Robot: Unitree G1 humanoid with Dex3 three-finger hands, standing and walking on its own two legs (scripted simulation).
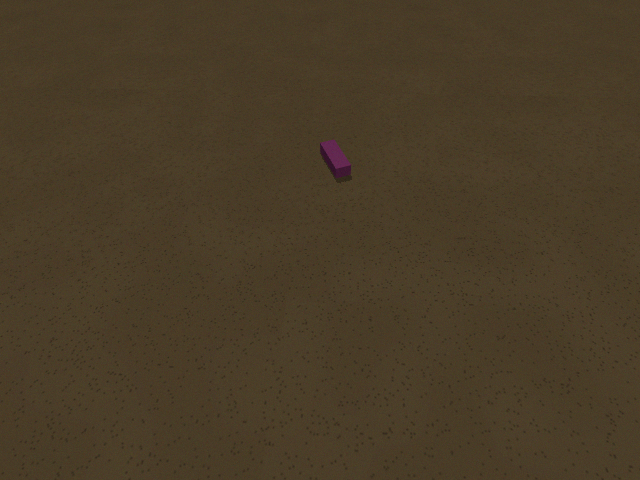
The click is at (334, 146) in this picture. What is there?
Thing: lying carton
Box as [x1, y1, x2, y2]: [320, 140, 350, 177]
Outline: 321,142 320,152 335,177 350,174 350,164 335,141 329,140
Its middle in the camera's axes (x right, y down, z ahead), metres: +0.08 -0.40 +1.94
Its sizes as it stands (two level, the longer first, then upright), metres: 0.224 0.079 0.060
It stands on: the floor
